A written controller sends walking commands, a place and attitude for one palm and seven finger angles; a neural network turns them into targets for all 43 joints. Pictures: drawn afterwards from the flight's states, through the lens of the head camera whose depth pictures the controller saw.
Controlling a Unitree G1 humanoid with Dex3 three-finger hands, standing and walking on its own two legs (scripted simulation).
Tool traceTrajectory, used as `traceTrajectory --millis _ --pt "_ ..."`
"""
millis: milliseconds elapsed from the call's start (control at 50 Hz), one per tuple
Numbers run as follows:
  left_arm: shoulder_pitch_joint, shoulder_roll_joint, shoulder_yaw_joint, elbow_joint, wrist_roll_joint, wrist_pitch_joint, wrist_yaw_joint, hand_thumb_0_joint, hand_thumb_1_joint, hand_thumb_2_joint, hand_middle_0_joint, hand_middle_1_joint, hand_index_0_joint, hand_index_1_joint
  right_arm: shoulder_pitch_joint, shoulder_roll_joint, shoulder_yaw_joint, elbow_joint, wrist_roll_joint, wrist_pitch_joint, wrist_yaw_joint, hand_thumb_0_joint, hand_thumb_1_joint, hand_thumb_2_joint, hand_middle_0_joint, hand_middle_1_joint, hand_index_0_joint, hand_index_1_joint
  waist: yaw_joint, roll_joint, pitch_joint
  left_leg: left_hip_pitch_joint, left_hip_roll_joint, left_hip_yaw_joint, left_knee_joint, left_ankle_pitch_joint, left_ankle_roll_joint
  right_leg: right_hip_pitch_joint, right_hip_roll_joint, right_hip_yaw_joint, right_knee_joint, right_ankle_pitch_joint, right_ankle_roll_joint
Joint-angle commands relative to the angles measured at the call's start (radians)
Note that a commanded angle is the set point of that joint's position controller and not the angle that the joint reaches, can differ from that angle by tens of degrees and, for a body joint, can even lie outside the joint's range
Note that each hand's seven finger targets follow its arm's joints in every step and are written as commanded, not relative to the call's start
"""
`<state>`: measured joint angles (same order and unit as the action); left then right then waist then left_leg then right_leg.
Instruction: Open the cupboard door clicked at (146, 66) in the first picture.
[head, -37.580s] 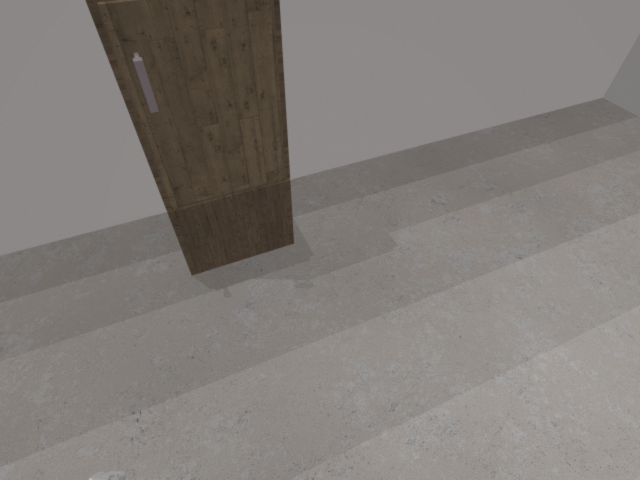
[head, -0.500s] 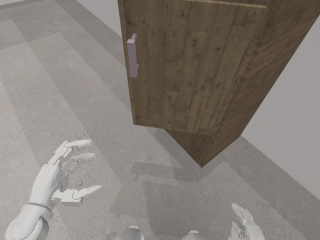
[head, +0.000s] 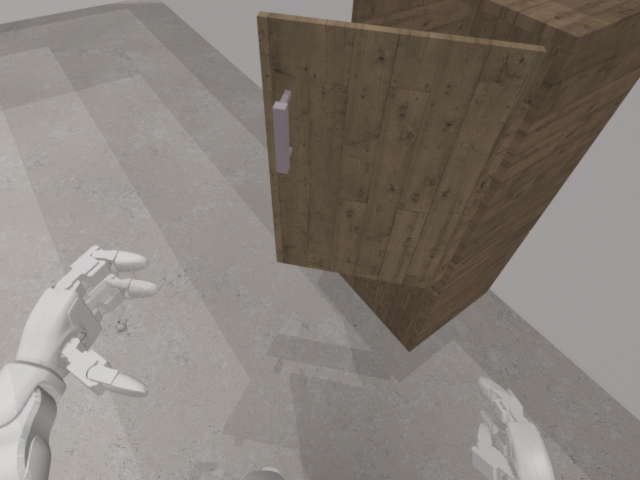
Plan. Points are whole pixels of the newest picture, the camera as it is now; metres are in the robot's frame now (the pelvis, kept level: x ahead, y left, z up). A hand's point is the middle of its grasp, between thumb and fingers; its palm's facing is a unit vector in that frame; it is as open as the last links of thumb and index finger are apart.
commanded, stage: raise the hand with hooked fingers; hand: left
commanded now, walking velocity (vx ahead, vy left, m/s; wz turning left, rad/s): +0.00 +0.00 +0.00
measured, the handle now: (284, 132) +0.63 +0.11 +0.08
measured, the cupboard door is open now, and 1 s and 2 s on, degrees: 43 43 43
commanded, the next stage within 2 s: move the hooked fingers beside the handle in 0.76 s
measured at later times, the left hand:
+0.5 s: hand (118, 283) +0.30 +0.26 +0.10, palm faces -0.10 -0.99 -0.04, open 14.0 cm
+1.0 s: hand (128, 279) +0.31 +0.25 +0.10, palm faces -0.09 -1.00 -0.02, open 14.0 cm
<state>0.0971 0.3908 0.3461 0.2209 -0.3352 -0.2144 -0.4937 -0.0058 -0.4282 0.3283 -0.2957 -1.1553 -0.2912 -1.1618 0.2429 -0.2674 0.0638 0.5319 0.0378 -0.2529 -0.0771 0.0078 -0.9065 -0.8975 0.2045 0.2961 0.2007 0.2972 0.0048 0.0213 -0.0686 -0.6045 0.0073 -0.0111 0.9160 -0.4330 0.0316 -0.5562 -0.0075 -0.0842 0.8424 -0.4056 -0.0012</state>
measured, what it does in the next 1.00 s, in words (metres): stands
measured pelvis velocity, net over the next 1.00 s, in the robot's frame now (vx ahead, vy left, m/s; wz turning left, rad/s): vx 0.00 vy -0.01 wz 0.00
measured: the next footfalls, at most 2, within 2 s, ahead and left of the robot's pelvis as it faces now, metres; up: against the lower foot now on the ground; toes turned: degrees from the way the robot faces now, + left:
none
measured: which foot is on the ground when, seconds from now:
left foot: down 0.00-1.00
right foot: down 0.00-1.00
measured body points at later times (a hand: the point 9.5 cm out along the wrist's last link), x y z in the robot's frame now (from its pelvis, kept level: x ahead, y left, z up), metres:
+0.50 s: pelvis +0.01 -0.01 +0.01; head +0.04 -0.01 +0.46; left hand +0.30 +0.31 +0.10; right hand +0.15 -0.27 -0.06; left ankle +0.02 +0.09 -0.69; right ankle +0.01 -0.13 -0.69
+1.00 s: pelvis +0.00 -0.01 +0.01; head +0.04 -0.01 +0.46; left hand +0.31 +0.30 +0.10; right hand +0.16 -0.26 -0.07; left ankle +0.02 +0.09 -0.69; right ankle +0.01 -0.13 -0.69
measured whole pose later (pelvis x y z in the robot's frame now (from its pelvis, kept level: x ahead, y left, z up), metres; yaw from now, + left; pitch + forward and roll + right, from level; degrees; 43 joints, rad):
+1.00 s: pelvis +0.00 -0.01 +0.01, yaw +0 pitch +7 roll -1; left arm -0.17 0.44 0.41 0.52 -0.34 -0.22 -0.61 -0.01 -0.50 0.30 -0.30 -1.20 -0.30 -1.21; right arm 0.27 -0.30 0.06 0.57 0.05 -0.21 -0.10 0.01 -0.91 -0.90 0.21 0.30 0.20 0.30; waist 0.00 0.03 -0.05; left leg -0.56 0.01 -0.01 0.83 -0.39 0.01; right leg -0.53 0.00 -0.08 0.79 -0.38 -0.02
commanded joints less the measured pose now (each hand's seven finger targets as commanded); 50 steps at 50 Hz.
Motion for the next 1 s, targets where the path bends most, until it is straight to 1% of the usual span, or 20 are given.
traceTrajectory --millis 0,40,160,220,300,380,400,420,460,520,560,600,620,680,700,840,900,920,960,980 --pt "-0.234 0.253 0.129 -0.136 -0.048 -0.043 -0.042 0.000 -0.500 0.300 -0.300 -1.200 -0.300 -1.200 -0.024 -0.163 -0.065 -0.125 0.007 -0.043 -0.016 0.000 -0.900 -0.900 0.200 0.300 0.200 0.300 -0.012 0.068 -0.186 0.148 -0.012 -0.044 -0.173 0.245 -0.013 0.084 0.046 0.028 -0.122 0.191 -0.037" --pt "-0.279 0.263 0.132 -0.138 -0.047 -0.044 -0.056 0.000 -0.500 0.300 -0.300 -1.200 -0.300 -1.200 -0.021 -0.161 -0.064 -0.121 0.007 -0.040 -0.018 0.000 -0.900 -0.900 0.200 0.300 0.200 0.300 -0.016 0.071 -0.215 0.175 -0.009 -0.044 -0.182 0.273 -0.012 0.093 0.044 0.026 -0.127 0.218 -0.035" --pt "-0.350 0.317 0.169 -0.046 -0.054 -0.035 -0.093 0.000 -0.500 0.300 -0.300 -1.200 -0.300 -1.200 -0.017 -0.168 -0.062 -0.111 0.010 -0.029 -0.020 0.000 -0.900 -0.900 0.200 0.300 0.200 0.300 -0.015 0.071 -0.203 0.186 -0.011 -0.042 -0.197 0.293 -0.011 0.108 0.042 0.031 -0.147 0.237 -0.036" --pt "-0.394 0.367 0.203 -0.018 -0.058 -0.035 -0.112 0.000 -0.500 0.300 -0.300 -1.200 -0.300 -1.200 -0.009 -0.174 -0.063 -0.109 0.010 -0.024 -0.020 0.000 -0.900 -0.900 0.200 0.300 0.200 0.300 -0.009 0.075 -0.231 0.198 -0.013 -0.037 -0.199 0.320 -0.010 0.133 0.042 0.039 -0.154 0.265 -0.037" --pt "-0.370 0.315 0.164 0.057 -0.069 -0.023 -0.142 0.000 -0.500 0.300 -0.300 -1.200 -0.300 -1.200 -0.004 -0.176 -0.065 -0.114 0.013 -0.023 -0.016 0.000 -0.900 -0.900 0.200 0.300 0.200 0.300 -0.007 0.051 -0.186 0.188 -0.014 -0.033 -0.208 0.308 -0.007 0.118 0.041 0.042 -0.165 0.257 -0.038" --pt "-0.354 0.338 0.186 0.040 -0.062 -0.031 -0.136 0.000 -0.500 0.300 -0.300 -1.200 -0.300 -1.200 0.007 -0.179 -0.075 -0.120 0.011 -0.021 -0.007 0.000 -0.900 -0.900 0.200 0.300 0.200 0.300 -0.003 0.043 -0.221 0.188 -0.016 -0.025 -0.208 0.319 -0.004 0.129 0.033 0.047 -0.166 0.273 -0.032" --pt "-0.362 0.366 0.209 0.032 -0.065 -0.036 -0.134 0.000 -0.500 0.300 -0.300 -1.200 -0.300 -1.200 0.006 -0.182 -0.075 -0.124 0.005 -0.021 -0.004 0.000 -0.900 -0.900 0.200 0.300 0.200 0.300 0.005 0.043 -0.220 0.178 -0.017 -0.022 -0.201 0.326 -0.004 0.143 0.035 0.055 -0.161 0.282 -0.036" --pt "-0.371 0.372 0.216 0.011 -0.063 -0.044 -0.131 0.000 -0.500 0.300 -0.300 -1.200 -0.300 -1.200 0.009 -0.179 -0.076 -0.123 0.006 -0.020 -0.003 0.000 -0.900 -0.900 0.200 0.300 0.200 0.300 0.004 0.057 -0.248 0.192 -0.016 -0.022 -0.204 0.336 -0.004 0.151 0.034 0.054 -0.158 0.291 -0.035" --pt "-0.362 0.356 0.212 0.005 -0.066 -0.056 -0.120 0.000 -0.500 0.300 -0.300 -1.200 -0.300 -1.200 0.012 -0.175 -0.077 -0.126 0.008 -0.019 -0.003 0.000 -0.900 -0.900 0.200 0.300 0.200 0.300 0.001 0.058 -0.242 0.197 -0.015 -0.019 -0.208 0.334 -0.005 0.143 0.035 0.049 -0.158 0.287 -0.032" --pt "-0.379 0.374 0.226 0.004 -0.064 -0.067 -0.108 0.000 -0.500 0.300 -0.300 -1.200 -0.300 -1.200 0.008 -0.174 -0.074 -0.125 0.004 -0.018 -0.006 0.000 -0.900 -0.900 0.200 0.300 0.200 0.300 0.000 0.069 -0.225 0.180 -0.016 -0.016 -0.208 0.297 -0.002 0.144 0.034 0.064 -0.167 0.253 -0.033" --pt "-0.378 0.342 0.202 0.017 -0.065 -0.067 -0.110 0.000 -0.500 0.300 -0.300 -1.200 -0.300 -1.200 0.007 -0.171 -0.075 -0.122 0.010 -0.017 -0.010 0.000 -0.900 -0.900 0.200 0.300 0.200 0.300 -0.009 0.063 -0.207 0.177 -0.015 -0.013 -0.212 0.271 -0.002 0.127 0.032 0.064 -0.176 0.229 -0.029" --pt "-0.392 0.357 0.202 0.007 -0.063 -0.068 -0.113 0.000 -0.500 0.300 -0.300 -1.200 -0.300 -1.200 0.008 -0.176 -0.075 -0.120 0.008 -0.017 -0.012 0.000 -0.900 -0.900 0.200 0.300 0.200 0.300 -0.009 0.060 -0.212 0.180 -0.015 -0.015 -0.206 0.276 -0.001 0.137 0.032 0.070 -0.174 0.233 -0.031" --pt "-0.396 0.355 0.197 0.002 -0.059 -0.068 -0.114 0.000 -0.500 0.300 -0.300 -1.200 -0.300 -1.200 0.005 -0.172 -0.073 -0.120 0.009 -0.017 -0.013 0.000 -0.900 -0.900 0.200 0.300 0.200 0.300 -0.008 0.097 -0.219 0.192 -0.015 -0.014 -0.210 0.282 -0.001 0.134 0.032 0.069 -0.175 0.239 -0.032" --pt "-0.375 0.346 0.199 0.017 -0.061 -0.066 -0.113 0.000 -0.500 0.300 -0.300 -1.200 -0.300 -1.200 0.005 -0.169 -0.071 -0.121 0.010 -0.018 -0.015 0.000 -0.900 -0.900 0.200 0.300 0.200 0.300 -0.009 0.066 -0.218 0.184 -0.015 -0.017 -0.213 0.278 -0.001 0.137 0.031 0.066 -0.179 0.239 -0.028" --pt "-0.377 0.361 0.212 0.029 -0.068 -0.066 -0.118 0.000 -0.500 0.300 -0.300 -1.200 -0.300 -1.200 0.005 -0.174 -0.070 -0.119 0.005 -0.017 -0.015 0.000 -0.900 -0.900 0.200 0.300 0.200 0.300 -0.008 0.032 -0.210 0.174 -0.015 -0.017 -0.203 0.287 0.000 0.145 0.034 0.075 -0.177 0.253 -0.029" --pt "-0.405 0.337 0.181 0.048 -0.064 -0.062 -0.130 0.000 -0.500 0.300 -0.300 -1.200 -0.300 -1.200 -0.001 -0.169 -0.068 -0.118 0.012 -0.013 -0.017 0.000 -0.900 -0.900 0.200 0.300 0.200 0.300 -0.015 0.058 -0.201 0.172 -0.015 -0.015 -0.208 0.250 -0.002 0.119 0.031 0.072 -0.182 0.210 -0.028" --pt "-0.592 0.313 0.122 0.059 -0.052 -0.066 -0.119 0.000 -0.500 0.300 -0.300 -1.200 -0.300 -1.200 -0.001 -0.173 -0.064 -0.098 0.012 -0.010 -0.028 0.000 -0.900 -0.900 0.200 0.300 0.200 0.300 -0.048 0.067 -0.174 0.176 -0.014 -0.025 -0.205 0.215 -0.003 0.071 0.036 0.068 -0.179 0.174 -0.030" --pt "-0.596 0.340 0.143 0.070 -0.046 -0.069 -0.113 0.000 -0.500 0.300 -0.300 -1.200 -0.300 -1.200 0.011 -0.174 -0.067 -0.094 0.012 -0.010 -0.031 0.000 -0.900 -0.900 0.200 0.300 0.200 0.300 -0.041 0.060 -0.206 0.183 -0.013 -0.030 -0.210 0.212 -0.004 0.082 0.034 0.067 -0.181 0.164 -0.029" --pt "-0.639 0.312 0.106 0.104 -0.030 -0.071 -0.105 0.000 -0.500 0.300 -0.300 -1.200 -0.300 -1.200 0.015 -0.172 -0.064 -0.085 0.013 -0.009 -0.034 0.000 -0.900 -0.900 0.200 0.300 0.200 0.300 -0.053 0.064 -0.206 0.190 -0.013 -0.031 -0.211 0.205 -0.003 0.062 0.031 0.062 -0.179 0.161 -0.029" --pt "-0.648 0.328 0.119 0.143 -0.024 -0.069 -0.100 0.000 -0.500 0.300 -0.300 -1.200 -0.300 -1.200 0.023 -0.175 -0.065 -0.079 0.011 -0.006 -0.035 0.000 -0.900 -0.900 0.200 0.300 0.200 0.300 -0.051 0.041 -0.216 0.179 -0.013 -0.030 -0.209 0.208 -0.003 0.073 0.029 0.065 -0.178 0.165 -0.028"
